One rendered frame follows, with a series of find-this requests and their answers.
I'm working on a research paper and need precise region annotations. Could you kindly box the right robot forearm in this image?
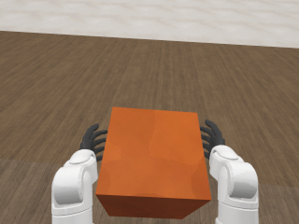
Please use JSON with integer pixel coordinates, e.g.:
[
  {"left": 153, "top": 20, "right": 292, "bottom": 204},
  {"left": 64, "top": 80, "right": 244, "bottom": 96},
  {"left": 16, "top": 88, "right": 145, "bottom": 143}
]
[{"left": 209, "top": 145, "right": 259, "bottom": 224}]

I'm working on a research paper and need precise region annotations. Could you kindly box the right robot hand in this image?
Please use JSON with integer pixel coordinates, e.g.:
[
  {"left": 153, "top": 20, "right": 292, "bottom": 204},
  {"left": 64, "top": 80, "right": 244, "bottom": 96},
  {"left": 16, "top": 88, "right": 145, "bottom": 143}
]
[{"left": 199, "top": 119, "right": 225, "bottom": 159}]

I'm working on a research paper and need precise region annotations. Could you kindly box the left robot forearm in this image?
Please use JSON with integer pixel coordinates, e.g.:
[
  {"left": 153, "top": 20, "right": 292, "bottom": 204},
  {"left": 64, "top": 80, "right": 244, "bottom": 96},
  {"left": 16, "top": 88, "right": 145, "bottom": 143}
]
[{"left": 51, "top": 149, "right": 98, "bottom": 224}]

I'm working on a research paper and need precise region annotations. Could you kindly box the left robot hand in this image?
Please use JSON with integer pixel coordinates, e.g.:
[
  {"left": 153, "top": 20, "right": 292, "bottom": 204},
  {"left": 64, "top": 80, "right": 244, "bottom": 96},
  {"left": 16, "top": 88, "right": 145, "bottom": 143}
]
[{"left": 79, "top": 123, "right": 108, "bottom": 162}]

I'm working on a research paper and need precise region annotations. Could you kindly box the carton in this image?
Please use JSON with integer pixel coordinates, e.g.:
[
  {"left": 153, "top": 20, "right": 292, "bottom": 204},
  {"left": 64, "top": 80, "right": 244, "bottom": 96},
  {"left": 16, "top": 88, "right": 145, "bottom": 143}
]
[{"left": 95, "top": 106, "right": 212, "bottom": 219}]

